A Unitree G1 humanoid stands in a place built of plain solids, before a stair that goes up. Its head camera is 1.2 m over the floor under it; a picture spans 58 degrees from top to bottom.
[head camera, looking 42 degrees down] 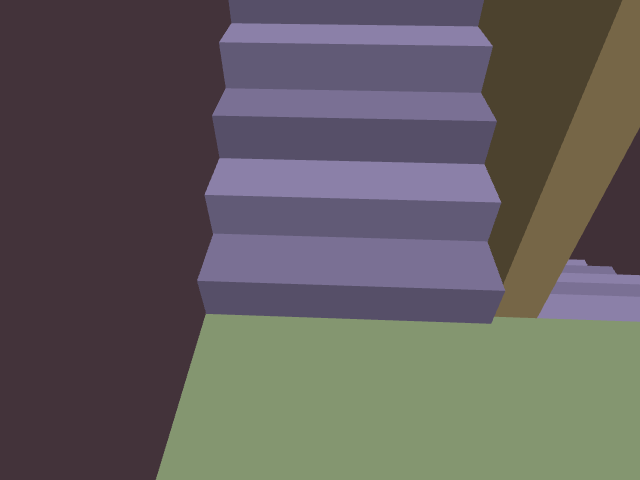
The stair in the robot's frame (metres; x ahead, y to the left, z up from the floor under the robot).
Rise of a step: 0.17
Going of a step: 0.24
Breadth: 0.98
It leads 2 degrees to the right of straight ahead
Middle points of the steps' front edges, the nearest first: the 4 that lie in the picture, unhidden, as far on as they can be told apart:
0.93 -0.09 0.17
1.16 -0.10 0.34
1.39 -0.11 0.51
1.62 -0.12 0.68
